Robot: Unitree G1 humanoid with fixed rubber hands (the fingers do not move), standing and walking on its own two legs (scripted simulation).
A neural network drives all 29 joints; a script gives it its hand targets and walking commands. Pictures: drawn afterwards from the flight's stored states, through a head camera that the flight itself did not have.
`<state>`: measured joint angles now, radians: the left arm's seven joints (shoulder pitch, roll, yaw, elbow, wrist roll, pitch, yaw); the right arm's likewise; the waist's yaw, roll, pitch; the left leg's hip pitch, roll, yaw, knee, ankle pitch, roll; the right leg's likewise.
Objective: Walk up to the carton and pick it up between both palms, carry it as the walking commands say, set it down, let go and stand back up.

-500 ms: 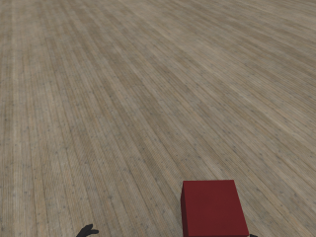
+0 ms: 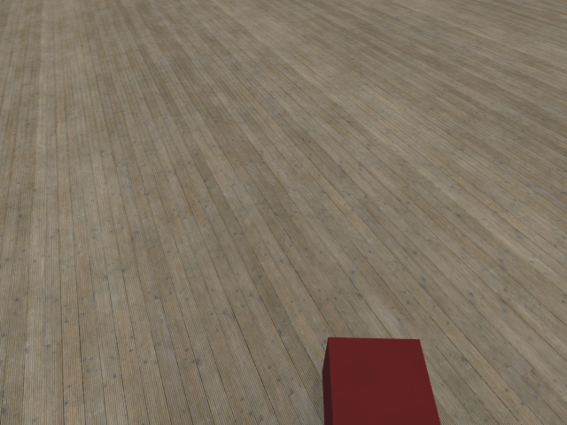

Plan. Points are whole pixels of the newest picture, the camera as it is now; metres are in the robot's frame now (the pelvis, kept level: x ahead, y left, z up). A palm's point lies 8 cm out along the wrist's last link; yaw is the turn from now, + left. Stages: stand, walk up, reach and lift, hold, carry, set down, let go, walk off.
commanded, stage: walk up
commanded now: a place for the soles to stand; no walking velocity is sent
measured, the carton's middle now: (371, 399) +0.34 -0.22 -0.63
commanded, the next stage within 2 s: none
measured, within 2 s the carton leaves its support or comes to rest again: neither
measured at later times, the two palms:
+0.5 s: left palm out of the picture +0.08 +0.25 -0.13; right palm out of the picture +0.10 -0.24 -0.13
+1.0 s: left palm out of the picture +0.08 +0.25 -0.12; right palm out of the picture +0.07 -0.33 -0.12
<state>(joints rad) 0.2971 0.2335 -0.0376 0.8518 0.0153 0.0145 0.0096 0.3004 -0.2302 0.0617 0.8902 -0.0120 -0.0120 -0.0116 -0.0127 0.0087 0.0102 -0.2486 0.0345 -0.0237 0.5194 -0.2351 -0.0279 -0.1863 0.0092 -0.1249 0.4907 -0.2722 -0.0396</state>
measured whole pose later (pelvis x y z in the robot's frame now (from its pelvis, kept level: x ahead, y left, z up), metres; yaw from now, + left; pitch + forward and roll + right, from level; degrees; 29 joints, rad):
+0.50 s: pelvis +0.02 +0.00 -0.01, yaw +1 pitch -2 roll -1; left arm 0.27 0.25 -0.03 0.85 0.02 0.02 0.02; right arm 0.22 -0.24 0.05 0.88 -0.02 0.00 -0.03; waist -0.01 0.01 0.02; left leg -0.27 0.02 -0.04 0.59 -0.29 -0.02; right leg -0.19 -0.01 -0.14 0.56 -0.34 -0.03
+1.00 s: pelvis -0.04 -0.05 -0.02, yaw +1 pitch -2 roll +1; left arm 0.11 0.36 0.05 0.79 0.02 0.11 -0.01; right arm 0.16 -0.30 -0.01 0.82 -0.02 0.00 -0.08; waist -0.01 -0.03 0.12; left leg -0.38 0.06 -0.07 0.62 -0.21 -0.07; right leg -0.42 -0.03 -0.01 1.00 -0.54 0.04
